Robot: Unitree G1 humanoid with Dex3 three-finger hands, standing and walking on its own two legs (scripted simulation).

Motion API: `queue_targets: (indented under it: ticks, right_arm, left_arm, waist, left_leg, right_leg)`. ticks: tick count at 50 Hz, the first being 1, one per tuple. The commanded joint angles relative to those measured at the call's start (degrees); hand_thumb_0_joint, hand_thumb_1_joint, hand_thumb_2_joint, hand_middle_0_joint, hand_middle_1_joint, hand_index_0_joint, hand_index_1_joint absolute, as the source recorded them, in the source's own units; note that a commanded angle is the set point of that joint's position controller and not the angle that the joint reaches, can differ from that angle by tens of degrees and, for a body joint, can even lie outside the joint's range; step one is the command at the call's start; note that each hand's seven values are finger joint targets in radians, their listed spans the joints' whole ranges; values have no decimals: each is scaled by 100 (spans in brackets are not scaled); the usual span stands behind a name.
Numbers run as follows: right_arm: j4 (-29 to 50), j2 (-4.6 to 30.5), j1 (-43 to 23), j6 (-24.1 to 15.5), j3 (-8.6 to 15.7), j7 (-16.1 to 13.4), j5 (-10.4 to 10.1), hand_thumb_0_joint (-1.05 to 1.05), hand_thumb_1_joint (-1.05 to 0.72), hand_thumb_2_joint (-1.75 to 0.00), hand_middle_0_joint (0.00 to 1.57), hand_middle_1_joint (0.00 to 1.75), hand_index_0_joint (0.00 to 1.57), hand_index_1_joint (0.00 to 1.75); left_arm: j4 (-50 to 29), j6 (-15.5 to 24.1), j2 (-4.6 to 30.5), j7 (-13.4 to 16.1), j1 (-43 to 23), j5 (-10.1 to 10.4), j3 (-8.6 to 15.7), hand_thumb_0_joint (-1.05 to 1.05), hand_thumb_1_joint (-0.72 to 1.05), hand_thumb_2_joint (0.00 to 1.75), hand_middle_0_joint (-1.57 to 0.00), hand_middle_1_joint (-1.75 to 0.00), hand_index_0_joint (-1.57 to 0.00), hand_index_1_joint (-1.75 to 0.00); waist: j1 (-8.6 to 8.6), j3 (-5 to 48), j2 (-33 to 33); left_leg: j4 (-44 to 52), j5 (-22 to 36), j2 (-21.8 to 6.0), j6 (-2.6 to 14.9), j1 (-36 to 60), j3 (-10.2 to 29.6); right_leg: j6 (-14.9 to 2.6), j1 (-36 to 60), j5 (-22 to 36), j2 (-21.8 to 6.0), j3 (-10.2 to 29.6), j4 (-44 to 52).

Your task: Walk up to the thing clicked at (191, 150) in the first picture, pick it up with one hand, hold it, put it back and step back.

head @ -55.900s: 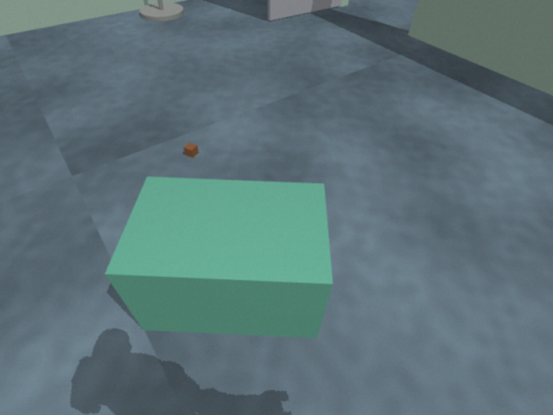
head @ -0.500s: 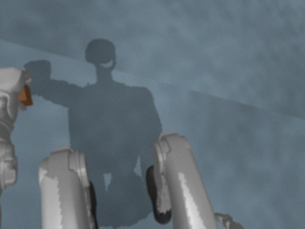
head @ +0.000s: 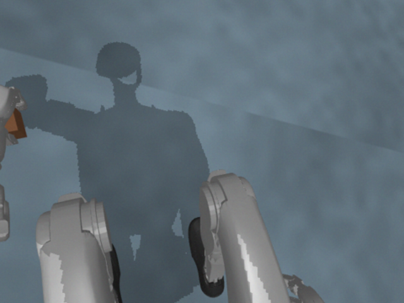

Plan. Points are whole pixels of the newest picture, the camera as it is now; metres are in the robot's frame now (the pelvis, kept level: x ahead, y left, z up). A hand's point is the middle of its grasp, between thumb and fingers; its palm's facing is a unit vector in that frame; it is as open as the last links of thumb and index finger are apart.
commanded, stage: lower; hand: left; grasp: from above
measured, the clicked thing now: (3, 123) +0.47 +0.31 -0.20
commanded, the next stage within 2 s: rest in 0.20 s
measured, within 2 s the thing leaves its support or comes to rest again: rests again in 1.22 s
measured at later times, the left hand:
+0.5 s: hand (14, 129) +0.47 +0.31 -0.23, palm faces -0.45 -0.11 -0.89, open 8.4 cm
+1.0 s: hand (23, 131) +0.47 +0.30 -0.26, palm faces -0.44 -0.13 -0.89, open 8.4 cm
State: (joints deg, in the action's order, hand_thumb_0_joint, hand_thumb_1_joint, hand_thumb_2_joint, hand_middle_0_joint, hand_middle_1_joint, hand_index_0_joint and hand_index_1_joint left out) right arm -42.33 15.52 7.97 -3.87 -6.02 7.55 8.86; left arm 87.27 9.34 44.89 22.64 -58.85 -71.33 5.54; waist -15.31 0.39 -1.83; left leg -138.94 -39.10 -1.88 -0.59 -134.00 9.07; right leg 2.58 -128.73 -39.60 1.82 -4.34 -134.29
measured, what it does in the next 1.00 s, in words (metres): stands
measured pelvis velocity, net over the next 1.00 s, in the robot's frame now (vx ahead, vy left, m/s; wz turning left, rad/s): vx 0.00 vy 0.01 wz -0.08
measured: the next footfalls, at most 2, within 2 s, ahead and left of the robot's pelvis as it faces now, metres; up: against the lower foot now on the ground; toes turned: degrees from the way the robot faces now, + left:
none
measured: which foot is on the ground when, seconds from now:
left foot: down 0.00-1.00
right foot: down 0.00-1.00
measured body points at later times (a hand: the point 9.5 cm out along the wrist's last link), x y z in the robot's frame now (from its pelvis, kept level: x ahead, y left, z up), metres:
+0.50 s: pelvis +0.00 +0.00 -0.02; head +0.27 +0.09 +0.33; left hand +0.49 +0.31 -0.18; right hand +0.04 -0.26 -0.11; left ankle +0.07 +0.13 -0.29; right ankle +0.10 -0.12 -0.29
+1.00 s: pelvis +0.00 +0.01 -0.02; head +0.28 +0.10 +0.31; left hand +0.49 +0.30 -0.21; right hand +0.04 -0.26 -0.09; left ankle +0.07 +0.13 -0.29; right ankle +0.10 -0.12 -0.29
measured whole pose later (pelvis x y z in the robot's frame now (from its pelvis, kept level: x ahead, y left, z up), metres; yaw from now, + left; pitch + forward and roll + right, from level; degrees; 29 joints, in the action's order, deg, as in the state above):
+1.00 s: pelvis +0.00 +0.01 -0.02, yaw -5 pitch +30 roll -12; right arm -40.0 17.7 5.1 -9.8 -14.0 11.4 13.8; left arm 97.3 10.3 54.4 32.9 -61.0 -72.4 7.7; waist -20.4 -7.0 -6.7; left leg -145.6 -41.1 -2.1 -0.7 -135.9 13.9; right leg 3.4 -129.2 -39.5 3.5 -7.9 -137.3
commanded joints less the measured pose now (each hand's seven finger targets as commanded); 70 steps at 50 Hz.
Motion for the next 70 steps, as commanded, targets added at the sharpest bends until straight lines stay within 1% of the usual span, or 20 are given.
queue_targets:
  ticks: [1,14,16,19,21,27,31,33,34,35,40,44,46,49,52,56,57,61,63,70]
  right_arm:
    - [10,1528,1268,-8,359,-42,15,0,-91,-90,20,30,20,30]
    - [64,1640,1219,-151,189,54,187,0,-90,-90,20,30,20,30]
    - [39,1653,1208,-172,201,70,194,0,-90,-89,20,30,20,30]
    - [37,1692,1201,-214,126,94,238,0,-90,-89,20,30,20,30]
    - [42,1735,1196,-245,105,116,251,0,-90,-89,20,30,20,30]
    - [48,1759,1162,-359,-4,177,306,0,-90,-89,20,30,20,30]
    - [91,1846,1165,-425,-65,227,338,0,-89,-89,20,30,20,30]
    - [122,1875,1105,-411,-99,222,338,0,-90,-90,20,30,20,30]
    - [111,1851,1077,-439,-122,257,365,0,-90,-90,20,30,20,30]
    - [108,1861,1077,-446,-143,272,387,0,-90,-90,20,30,20,30]
    - [128,1930,1032,-482,-215,290,405,0,-90,-90,20,30,20,30]
    - [115,1914,1004,-520,-276,346,456,0,-90,-90,20,30,20,30]
    - [114,1949,948,-543,-296,345,450,0,-90,-90,20,30,20,30]
    - [141,1990,928,-604,-326,371,457,0,-90,-90,20,30,20,30]
    - [192,2077,892,-655,-375,371,463,0,-90,-90,20,30,20,30]
    - [267,2093,817,-741,-442,428,475,0,-90,-90,20,30,20,30]
    - [233,2116,824,-739,-452,416,456,0,-90,-90,20,30,20,30]
    - [240,2111,789,-789,-506,433,488,0,-90,-90,20,30,20,30]
    - [251,2132,840,-827,-538,482,519,0,-90,-90,20,30,20,30]
    - [234,2186,788,-915,-613,556,533,0,-90,-90,20,30,20,30]
  left_arm:
    - [-690,78,1579,287,-1891,38,162,0,64,59,-105,-50,-106,-49]
    - [-722,251,2025,704,-1872,-162,388,0,70,60,-107,-54,-108,-52]
    - [-592,199,2035,749,-1739,-149,431,0,72,60,-108,-51,-109,-50]
    - [-400,162,1933,835,-1803,-128,345,0,70,59,-107,-50,-109,-49]
    - [-188,123,1955,869,-1682,-111,336,0,69,57,-106,-48,-108,-47]
    - [-11,98,2032,903,-1684,18,318,0,70,56,-107,-47,-109,-46]
    - [-207,119,2193,923,-1856,-39,360,0,74,58,-111,-47,-112,-46]
    - [-204,142,2331,1005,-1656,-20,501,0,76,59,-112,-48,-113,-47]
    - [140,129,2126,987,-1650,-51,303,0,77,59,-113,-49,-114,-47]
    - [-200,185,2257,1016,-1858,-52,357,0,75,61,-112,-48,-113,-47]
    - [-60,182,2396,1165,-1738,-34,451,0,77,61,-114,-46,-114,-46]
    - [238,120,2256,1248,-1721,-59,287,0,77,59,-114,-46,-114,-45]
    - [285,105,2348,1292,-1673,-22,336,0,74,60,-111,-47,-112,-46]
    - [446,113,2235,1232,-1836,-14,150,0,74,58,-111,-45,-112,-45]
    - [280,136,2437,1249,-1930,15,206,0,73,57,-111,-45,-111,-44]
    - [504,171,2345,1259,-1920,10,85,0,74,55,-112,-44,-113,-43]
    - [436,191,2475,1292,-1916,12,122,0,72,56,-110,-44,-111,-43]
    - [484,231,2498,1374,-1847,9,118,0,72,56,-110,-45,-111,-44]
    - [496,221,2434,1398,-1955,-11,62,0,73,55,-110,-44,-111,-43]
    - [558,144,2598,1556,-1909,11,125,0,67,54,-106,-45,-106,-44]
  waist:
    - [-82,3849,1910]
    - [-199,3867,2371]
    - [-160,3835,2317]
    - [-318,3653,2350]
    - [-313,3463,2315]
    - [-362,3439,2212]
    - [-469,3536,2410]
    - [-343,3694,2551]
    - [-520,3407,2414]
    - [-519,3535,2458]
    - [-467,3395,2498]
    - [-620,3316,2400]
    - [-567,3259,2448]
    - [-703,3015,2420]
    - [-661,3113,2543]
    - [-797,2874,2363]
    - [-705,3006,2429]
    - [-702,2985,2471]
    - [-833,2929,2455]
    - [-809,2987,2635]
  left_leg:
    - [1233,1103,55,188,2823,-539]
    - [1008,1094,30,146,2896,-460]
    - [968,1115,25,149,2882,-467]
    - [950,1158,19,139,2883,-424]
    - [929,1177,-2,132,2818,-379]
    - [841,1199,-35,150,2751,-341]
    - [796,1385,-37,113,3024,-295]
    - [876,1510,-44,80,3091,-262]
    - [774,1404,-57,96,2969,-267]
    - [790,1406,-67,115,2923,-260]
    - [780,1471,-73,100,2898,-256]
    - [668,1439,-115,136,2799,-221]
    - [716,1401,-110,125,2786,-206]
    - [760,1168,-123,108,2774,-144]
    - [789,1202,-123,86,2924,-102]
    - [716,1013,-130,119,2762,-107]
    - [733,1088,-141,111,2782,-99]
    - [765,1117,-149,82,2837,-59]
    - [673,1190,-153,99,2825,-73]
    - [677,1376,-193,65,2902,-29]
  right_leg:
    - [-408,1929,1448,200,-621,1222]
    - [-413,1874,1494,250,-737,984]
    - [-411,1812,1517,250,-747,944]
    - [-412,1752,1565,259,-789,922]
    - [-421,1658,1567,274,-837,885]
    - [-392,1864,1621,307,-845,916]
    - [-395,1942,1748,306,-915,852]
    - [-415,2036,1825,309,-952,796]
    - [-409,1901,1774,322,-958,786]
    - [-385,2053,1827,352,-941,856]
    - [-395,2055,1864,354,-966,853]
    - [-357,2149,1954,398,-955,843]
    - [-364,2091,1895,393,-994,868]
    - [-395,1859,1644,399,-1058,819]
    - [-391,1924,1641,388,-1091,818]
    - [-369,1938,1536,427,-1091,871]
    - [-378,2035,1599,441,-1068,884]
    - [-384,1978,1614,439,-1124,828]
    - [-355,2052,1728,439,-1127,819]
    - [-363,2177,1900,482,-1144,795]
